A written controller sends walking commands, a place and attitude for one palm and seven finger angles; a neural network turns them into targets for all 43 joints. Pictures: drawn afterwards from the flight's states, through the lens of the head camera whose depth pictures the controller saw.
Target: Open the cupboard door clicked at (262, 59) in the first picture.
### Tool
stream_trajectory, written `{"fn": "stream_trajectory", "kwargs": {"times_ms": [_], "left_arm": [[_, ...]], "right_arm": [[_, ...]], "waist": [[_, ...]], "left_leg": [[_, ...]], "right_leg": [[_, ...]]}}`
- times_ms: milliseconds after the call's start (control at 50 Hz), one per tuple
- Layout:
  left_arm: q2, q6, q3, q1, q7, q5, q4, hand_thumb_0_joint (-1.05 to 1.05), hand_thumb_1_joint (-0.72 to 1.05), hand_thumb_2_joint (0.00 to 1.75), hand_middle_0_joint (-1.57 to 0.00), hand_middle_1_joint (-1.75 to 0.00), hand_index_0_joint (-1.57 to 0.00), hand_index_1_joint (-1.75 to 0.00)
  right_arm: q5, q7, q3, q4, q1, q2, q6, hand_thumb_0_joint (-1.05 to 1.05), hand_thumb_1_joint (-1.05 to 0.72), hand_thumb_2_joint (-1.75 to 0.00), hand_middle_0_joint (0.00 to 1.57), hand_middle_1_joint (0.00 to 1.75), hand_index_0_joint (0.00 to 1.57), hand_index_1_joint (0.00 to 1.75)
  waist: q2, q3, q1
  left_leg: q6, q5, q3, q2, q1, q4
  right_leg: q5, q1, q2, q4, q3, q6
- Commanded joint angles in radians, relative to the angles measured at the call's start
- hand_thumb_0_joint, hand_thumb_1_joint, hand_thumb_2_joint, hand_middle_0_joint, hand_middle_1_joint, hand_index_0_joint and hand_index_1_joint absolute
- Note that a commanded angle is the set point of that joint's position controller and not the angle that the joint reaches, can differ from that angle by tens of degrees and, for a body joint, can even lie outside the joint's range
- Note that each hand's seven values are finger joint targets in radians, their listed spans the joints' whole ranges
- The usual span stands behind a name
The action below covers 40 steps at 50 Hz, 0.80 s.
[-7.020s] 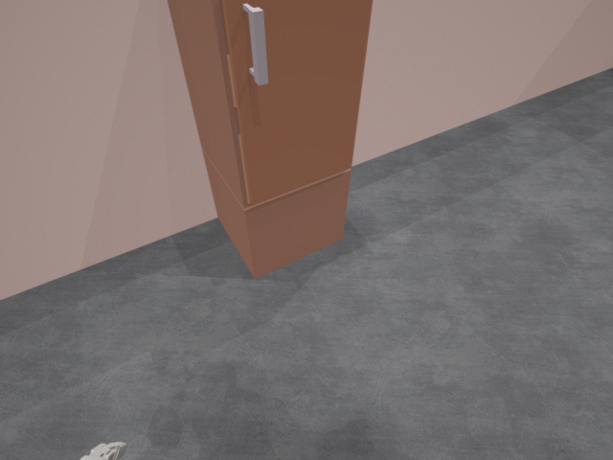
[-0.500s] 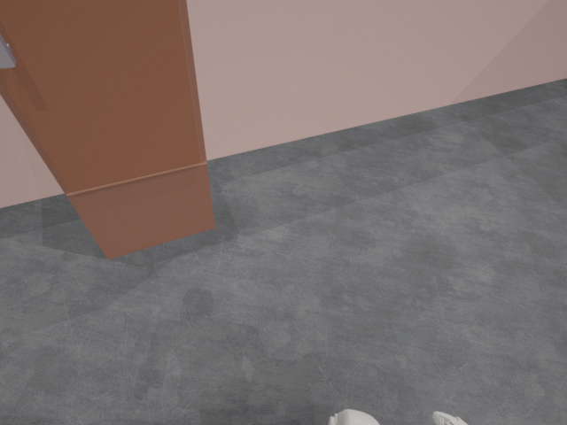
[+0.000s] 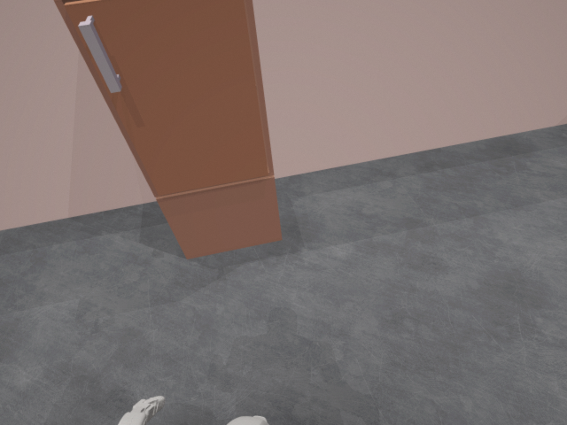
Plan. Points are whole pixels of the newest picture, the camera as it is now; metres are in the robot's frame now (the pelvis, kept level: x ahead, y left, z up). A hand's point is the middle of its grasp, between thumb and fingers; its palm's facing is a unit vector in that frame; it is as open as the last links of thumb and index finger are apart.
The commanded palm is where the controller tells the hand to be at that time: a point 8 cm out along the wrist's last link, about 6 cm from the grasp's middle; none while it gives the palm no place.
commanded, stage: turn to face it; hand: left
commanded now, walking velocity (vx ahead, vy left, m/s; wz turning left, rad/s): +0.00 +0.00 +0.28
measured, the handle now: (103, 54) +0.85 +0.43 +0.15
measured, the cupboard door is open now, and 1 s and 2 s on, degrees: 0 0 0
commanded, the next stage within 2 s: take the last steps up to it in 0.08 s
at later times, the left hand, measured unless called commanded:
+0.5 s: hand out of the picture -0.07 +0.25 -0.18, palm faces +0.22 -0.96 -0.19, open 7.4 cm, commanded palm none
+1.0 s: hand (167, 361) +0.27 +0.24 -0.17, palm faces +0.12 -0.98 -0.18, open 7.4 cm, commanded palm none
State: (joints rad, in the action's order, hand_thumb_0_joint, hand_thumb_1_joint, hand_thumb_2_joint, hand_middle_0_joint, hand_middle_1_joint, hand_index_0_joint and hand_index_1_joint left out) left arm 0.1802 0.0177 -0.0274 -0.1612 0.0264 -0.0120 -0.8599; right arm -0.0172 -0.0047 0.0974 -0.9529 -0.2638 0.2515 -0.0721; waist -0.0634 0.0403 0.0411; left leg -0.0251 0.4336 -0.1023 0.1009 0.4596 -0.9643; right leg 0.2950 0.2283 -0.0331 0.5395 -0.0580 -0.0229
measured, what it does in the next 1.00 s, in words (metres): walks ahead: left foot, then right foot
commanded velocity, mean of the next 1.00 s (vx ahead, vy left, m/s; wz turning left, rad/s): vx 0.25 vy -0.01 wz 0.05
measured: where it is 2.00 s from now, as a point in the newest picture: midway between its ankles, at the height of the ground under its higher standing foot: (285, 401)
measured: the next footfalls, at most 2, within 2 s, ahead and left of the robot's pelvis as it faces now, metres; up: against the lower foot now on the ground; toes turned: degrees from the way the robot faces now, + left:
left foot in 0.38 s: -0.02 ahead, +0.14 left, +0.00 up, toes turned +11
right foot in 0.94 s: +0.30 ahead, +0.00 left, +0.00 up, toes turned +0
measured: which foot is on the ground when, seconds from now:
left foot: up 0.00-0.36, down 0.38-0.96, up 0.98-1.00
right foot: down 0.00-0.38, up 0.40-0.92, down 0.94-1.00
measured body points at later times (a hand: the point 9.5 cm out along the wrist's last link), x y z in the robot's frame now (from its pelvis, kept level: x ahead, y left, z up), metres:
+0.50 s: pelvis +0.00 +0.06 +0.00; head -0.01 +0.09 +0.45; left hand -0.08 +0.30 -0.16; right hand +0.12 -0.16 -0.13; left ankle -0.06 +0.14 -0.74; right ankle +0.01 -0.08 -0.68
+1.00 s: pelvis +0.17 +0.06 -0.02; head +0.18 +0.05 +0.43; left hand +0.26 +0.29 -0.16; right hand +0.04 -0.15 -0.17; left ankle -0.03 +0.14 -0.67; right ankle +0.26 +0.00 -0.74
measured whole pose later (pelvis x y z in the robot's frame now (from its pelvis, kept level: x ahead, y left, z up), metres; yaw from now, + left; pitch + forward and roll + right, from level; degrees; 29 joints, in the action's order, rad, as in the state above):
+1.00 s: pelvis +0.17 +0.06 -0.02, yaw +8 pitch -3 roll +0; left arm 0.15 -0.07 -0.04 -0.11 -0.01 -0.01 -0.99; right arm 0.00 0.03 0.03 -1.20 -0.54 0.11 0.03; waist -0.02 0.08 0.04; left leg 0.03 0.49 0.04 0.00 0.08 -0.98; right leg 0.22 0.39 0.00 0.68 -0.16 -0.10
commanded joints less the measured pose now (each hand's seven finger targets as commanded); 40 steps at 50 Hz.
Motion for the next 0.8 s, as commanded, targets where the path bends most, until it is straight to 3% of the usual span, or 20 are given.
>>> {"fn": "stream_trajectory", "kwargs": {"times_ms": [0, 100, 160, 220, 260, 280, 300, 320, 340, 360, 380, 400, 440, 500, 520, 620, 720, 780], "left_arm": [[0.171, -0.027, -0.05, 0.041, 0.01, -0.004, 0.07, 0.0, 0.9, 0.9, -0.2, -0.3, -0.2, -0.3], [0.19, -0.028, -0.054, -0.079, 0.01, -0.011, 0.017, 0.0, 0.9, 0.9, -0.2, -0.3, -0.2, -0.3], [0.207, -0.028, -0.061, -0.145, 0.007, -0.019, -0.019, 0.0, 0.9, 0.9, -0.2, -0.3, -0.2, -0.3], [0.227, -0.033, -0.068, -0.201, 0.001, -0.022, -0.056, 0.0, 0.9, 0.9, -0.2, -0.3, -0.2, -0.3], [0.229, -0.038, -0.072, -0.207, -0.003, -0.024, -0.079, 0.0, 0.9, 0.9, -0.2, -0.3, -0.2, -0.3], [0.233, -0.037, -0.071, -0.203, -0.005, -0.023, -0.084, 0.0, 0.9, 0.9, -0.2, -0.3, -0.2, -0.3], [0.227, -0.036, -0.07, -0.181, -0.007, -0.019, -0.091, 0.0, 0.9, 0.9, -0.2, -0.3, -0.2, -0.3], [0.208, -0.031, -0.065, -0.155, -0.01, -0.01, -0.091, 0.0, 0.9, 0.9, -0.2, -0.3, -0.2, -0.3], [0.158, -0.025, -0.054, -0.14, -0.015, -0.001, -0.077, 0.0, 0.9, 0.9, -0.2, -0.3, -0.2, -0.3], [0.089, -0.024, -0.036, -0.103, -0.024, -0.005, -0.043, 0.0, 0.9, 0.9, -0.2, -0.3, -0.2, -0.3], [0.106, -0.024, -0.032, -0.034, -0.021, -0.012, -0.026, 0.0, 0.9, 0.9, -0.2, -0.3, -0.2, -0.3], [0.111, -0.023, -0.034, -0.016, -0.023, -0.021, -0.043, 0.0, 0.9, 0.9, -0.2, -0.3, -0.2, -0.3], [0.103, -0.024, -0.035, -0.039, -0.035, -0.018, -0.093, 0.0, 0.9, 0.9, -0.2, -0.3, -0.2, -0.3], [0.089, -0.024, -0.028, -0.109, -0.044, -0.016, -0.143, 0.0, 0.9, 0.9, -0.2, -0.3, -0.2, -0.3], [0.083, -0.021, -0.027, -0.12, -0.043, -0.015, -0.149, 0.0, 0.9, 0.9, -0.2, -0.3, -0.2, -0.3], [0.073, -0.014, -0.032, -0.067, -0.039, -0.01, -0.138, 0.0, 0.9, 0.9, -0.2, -0.3, -0.2, -0.3], [0.046, -0.023, -0.026, 0.075, -0.045, -0.006, -0.096, 0.0, 0.9, 0.9, -0.2, -0.3, -0.2, -0.3], [0.033, -0.032, -0.02, 0.146, -0.048, -0.003, -0.072, 0.0, 0.9, 0.9, -0.2, -0.3, -0.2, -0.3]], "right_arm": [[-0.009, -0.014, 0.016, 0.055, -0.007, 0.07, 0.012, 0.0, -0.9, -0.9, 0.2, 0.3, 0.2, 0.3], [-0.005, -0.012, 0.004, 0.056, 0.059, 0.06, 0.01, 0.0, -0.9, -0.9, 0.2, 0.3, 0.2, 0.3], [0.0, -0.008, -0.008, 0.061, 0.115, 0.044, 0.017, 0.0, -0.9, -0.9, 0.2, 0.3, 0.2, 0.3], [0.001, -0.011, -0.025, 0.065, 0.141, 0.03, 0.033, 0.0, -0.9, -0.9, 0.2, 0.3, 0.2, 0.3], [0.003, -0.014, -0.031, 0.062, 0.132, 0.026, 0.05, 0.0, -0.9, -0.9, 0.2, 0.3, 0.2, 0.3], [0.002, -0.013, -0.034, 0.052, 0.106, 0.023, 0.057, 0.0, -0.9, -0.9, 0.2, 0.3, 0.2, 0.3], [0.001, -0.011, -0.036, 0.033, 0.063, 0.02, 0.066, 0.0, -0.9, -0.9, 0.2, 0.3, 0.2, 0.3], [0.002, -0.008, -0.034, 0.011, -0.002, 0.036, 0.078, 0.0, -0.9, -0.9, 0.2, 0.3, 0.2, 0.3], [-0.002, 0.002, -0.018, -0.012, -0.078, 0.108, 0.088, 0.0, -0.9, -0.9, 0.2, 0.3, 0.2, 0.3], [-0.006, 0.007, 0.004, -0.026, -0.144, 0.202, 0.085, 0.0, -0.9, -0.9, 0.2, 0.3, 0.2, 0.3], [-0.009, 0.014, 0.001, -0.034, -0.171, 0.205, 0.078, 0.0, -0.9, -0.9, 0.2, 0.3, 0.2, 0.3], [-0.011, 0.024, -0.016, -0.045, -0.149, 0.146, 0.085, 0.0, -0.9, -0.9, 0.2, 0.3, 0.2, 0.3], [-0.006, 0.033, -0.041, -0.037, -0.078, 0.083, 0.097, 0.0, -0.9, -0.9, 0.2, 0.3, 0.2, 0.3], [0.003, 0.034, -0.049, -0.047, -0.092, 0.061, 0.121, 0.0, -0.9, -0.9, 0.2, 0.3, 0.2, 0.3], [0.006, 0.035, -0.05, -0.055, -0.105, 0.059, 0.126, 0.0, -0.9, -0.9, 0.2, 0.3, 0.2, 0.3], [0.01, 0.046, -0.055, -0.099, -0.193, 0.029, 0.141, 0.0, -0.9, -0.9, 0.2, 0.3, 0.2, 0.3], [-0.001, 0.057, -0.059, -0.151, -0.29, 0.009, 0.149, 0.0, -0.9, -0.9, 0.2, 0.3, 0.2, 0.3], [-0.009, 0.061, -0.059, -0.177, -0.329, 0.01, 0.149, 0.0, -0.9, -0.9, 0.2, 0.3, 0.2, 0.3]], "waist": [[0.209, 0.036, 0.0], [0.249, 0.027, -0.053], [0.256, -0.003, -0.084], [0.283, -0.054, -0.11], [0.282, -0.073, -0.108], [0.271, -0.077, -0.096], [0.259, -0.07, -0.069], [0.193, -0.072, -0.033], [-0.007, -0.097, 0.006], [-0.281, -0.061, 0.039], [-0.212, 0.015, 0.063], [-0.164, 0.063, 0.049], [-0.129, 0.143, 0.006], [-0.048, 0.132, -0.029], [-0.052, 0.119, -0.036], [-0.034, 0.124, -0.033], [-0.029, 0.144, 0.005], [-0.021, 0.145, 0.023]], "left_leg": [[-0.032, -0.079, 0.031, -0.095, 0.091, -0.263], [-0.052, -0.058, 0.072, -0.117, 0.068, -0.131], [-0.051, 0.019, 0.101, -0.115, 0.025, 0.022], [-0.038, 0.032, 0.141, -0.111, -0.021, 0.163], [-0.021, 0.052, 0.164, -0.111, -0.08, 0.277], [-0.012, 0.026, 0.183, -0.101, -0.149, 0.351], [-0.003, -0.038, 0.199, -0.092, -0.246, 0.457], [0.007, -0.118, 0.189, -0.095, -0.394, 0.597], [0.057, -0.065, 0.005, -0.236, -0.554, 0.672], [0.131, -0.013, -0.264, -0.452, -0.611, 0.744], [0.204, 0.018, -0.307, -0.505, -0.516, 0.785], [0.202, -0.02, -0.262, -0.458, -0.472, 0.801], [0.179, -0.14, -0.162, -0.394, -0.383, 0.799], [0.164, -0.36, -0.045, -0.336, -0.387, 0.798], [0.16, -0.42, -0.016, -0.328, -0.407, 0.794], [0.145, -0.626, 0.014, -0.34, -0.475, 0.775], [0.159, -0.77, 0.011, -0.361, -0.558, 0.744], [0.164, -0.857, 0.017, -0.371, -0.594, 0.711]], "right_leg": [[-0.173, 0.025, -0.25, -0.261, 0.145, -0.075], [-0.198, -0.043, -0.264, -0.252, 0.119, -0.09], [-0.341, -0.109, -0.282, -0.214, 0.123, -0.111], [-0.283, -0.177, -0.296, -0.218, 0.14, -0.108], [-0.193, -0.182, -0.31, -0.21, 0.151, -0.11], [-0.126, -0.139, -0.301, -0.2, 0.14, -0.098], [-0.053, -0.074, -0.277, -0.177, 0.108, -0.073], [0.03, 0.035, -0.234, -0.113, 0.057, -0.03], [0.145, 0.214, -0.148, 0.066, -0.028, 0.024], [0.295, 0.433, -0.041, 0.312, -0.115, 0.072], [0.296, 0.474, -0.058, 0.425, -0.037, 0.055], [0.222, 0.482, -0.08, 0.475, 0.004, 0.05], [0.095, 0.449, -0.097, 0.543, 0.019, 0.048], [-0.018, 0.413, -0.087, 0.577, 0.004, 0.067], [-0.04, 0.421, -0.082, 0.583, 0.002, 0.073], [-0.097, 0.503, -0.079, 0.577, 0.005, 0.08], [-0.099, 0.542, -0.074, 0.431, -0.023, 0.057], [-0.069, 0.5, -0.054, 0.297, -0.042, 0.029]]}}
